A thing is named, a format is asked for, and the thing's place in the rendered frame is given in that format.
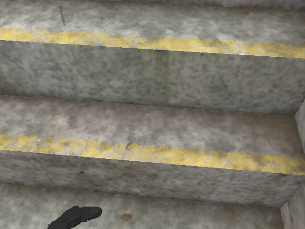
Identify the left robot hand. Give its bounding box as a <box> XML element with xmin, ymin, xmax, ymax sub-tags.
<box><xmin>48</xmin><ymin>205</ymin><xmax>102</xmax><ymax>229</ymax></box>

